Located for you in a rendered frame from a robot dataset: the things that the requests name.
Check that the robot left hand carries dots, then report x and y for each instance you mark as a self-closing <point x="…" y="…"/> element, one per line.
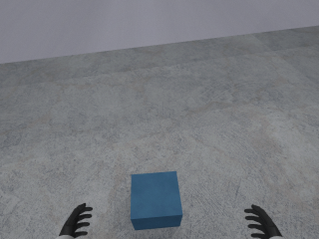
<point x="71" y="225"/>

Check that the carton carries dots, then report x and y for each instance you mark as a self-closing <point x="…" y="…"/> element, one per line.
<point x="155" y="200"/>

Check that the robot right hand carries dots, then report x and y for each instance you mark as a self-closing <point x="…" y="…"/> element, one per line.
<point x="267" y="225"/>

